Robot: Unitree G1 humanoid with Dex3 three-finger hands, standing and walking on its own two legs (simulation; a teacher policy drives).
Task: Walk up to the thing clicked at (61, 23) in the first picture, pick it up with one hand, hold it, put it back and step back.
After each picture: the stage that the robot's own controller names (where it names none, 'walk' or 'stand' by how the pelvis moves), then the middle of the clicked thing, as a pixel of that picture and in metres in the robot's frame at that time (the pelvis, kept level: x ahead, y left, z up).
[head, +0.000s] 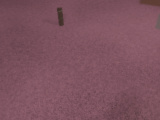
stand; (60, 16) +1.90 +0.31 -0.65
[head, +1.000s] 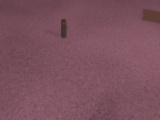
walk; (63, 28) +1.76 +0.18 -0.64
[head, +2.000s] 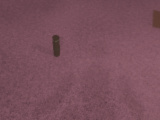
walk; (56, 46) +1.19 +0.19 -0.65
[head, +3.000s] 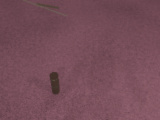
walk; (55, 83) +0.77 +0.20 -0.65
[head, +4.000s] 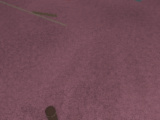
stand; (52, 117) +0.47 +0.21 -0.65
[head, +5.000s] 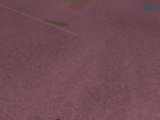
stand; out of the picture +0.40 +0.19 -0.65
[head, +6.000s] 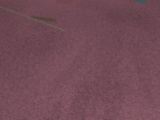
walk; out of the picture +0.35 +0.25 -0.64
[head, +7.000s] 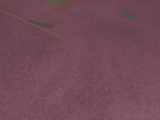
walk; out of the picture +0.40 +0.18 -0.65
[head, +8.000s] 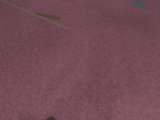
stand; out of the picture +0.39 +0.17 -0.64
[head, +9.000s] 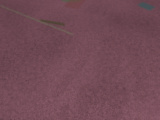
stand; out of the picture +0.36 +0.20 -0.66
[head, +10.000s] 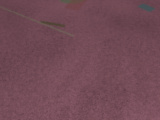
stand; out of the picture +0.36 +0.19 -0.66
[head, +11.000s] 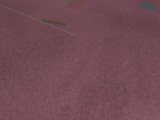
go down; out of the picture +0.35 +0.19 -0.66
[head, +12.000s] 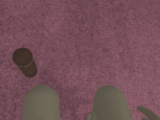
go down; (27, 65) +0.43 +0.22 -0.29
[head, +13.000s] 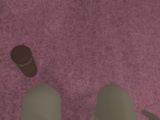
approach; (26, 63) +0.43 +0.22 -0.25
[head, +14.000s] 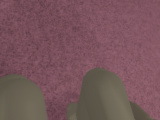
close in; out of the picture +0.41 +0.26 -0.16
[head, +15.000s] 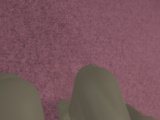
close; out of the picture +0.42 +0.27 -0.16
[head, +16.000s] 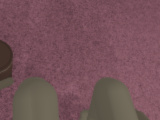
lift; out of the picture +0.34 +0.26 -0.08
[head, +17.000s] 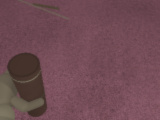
lift; (31, 90) +0.30 +0.16 +0.07
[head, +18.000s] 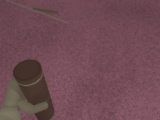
hold; (37, 94) +0.30 +0.15 +0.03
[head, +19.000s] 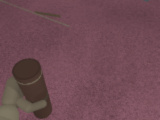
hold; (36, 93) +0.31 +0.16 +0.04
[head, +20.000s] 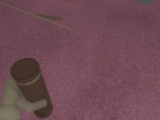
crouch; (36, 92) +0.31 +0.16 +0.05
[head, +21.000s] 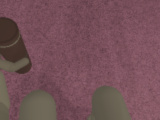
crouch; (14, 52) +0.43 +0.19 -0.05
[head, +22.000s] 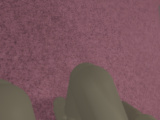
lower; out of the picture +0.42 +0.28 -0.16
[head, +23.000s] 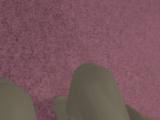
lower; out of the picture +0.43 +0.29 -0.16
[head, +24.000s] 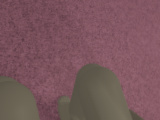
lower; out of the picture +0.41 +0.28 -0.16
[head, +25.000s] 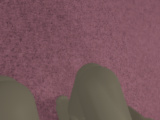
lower; out of the picture +0.41 +0.29 -0.16
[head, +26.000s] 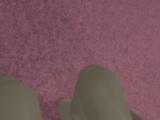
loosen; out of the picture +0.41 +0.27 -0.16
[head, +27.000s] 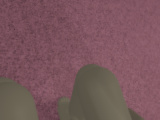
withdraw; out of the picture +0.41 +0.27 -0.16
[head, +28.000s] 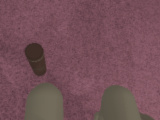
walk; (37, 62) +0.45 +0.21 -0.28
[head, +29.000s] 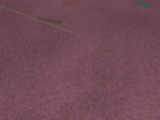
stand; out of the picture +0.37 +0.17 -0.59
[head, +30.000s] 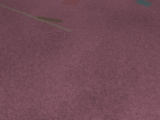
stand; out of the picture +0.37 +0.18 -0.60
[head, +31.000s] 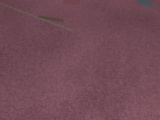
stand; out of the picture +0.37 +0.18 -0.60
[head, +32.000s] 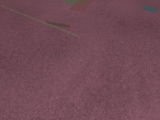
stand; out of the picture +0.40 +0.17 -0.65
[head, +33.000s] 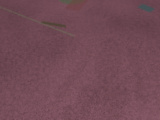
stand; out of the picture +0.36 +0.18 -0.66
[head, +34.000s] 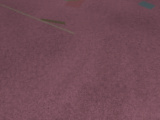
walk; out of the picture +0.36 +0.18 -0.66
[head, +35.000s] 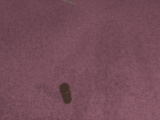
walk; (66, 94) +0.54 +0.16 -0.64
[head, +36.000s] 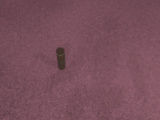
walk; (61, 59) +0.88 +0.15 -0.63
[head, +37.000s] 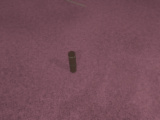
stand; (72, 62) +1.00 +0.16 -0.64
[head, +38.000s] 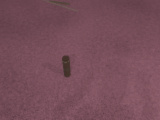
stand; (66, 66) +1.00 +0.15 -0.66
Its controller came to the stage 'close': yes
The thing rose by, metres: 0.68
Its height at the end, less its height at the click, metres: +0.00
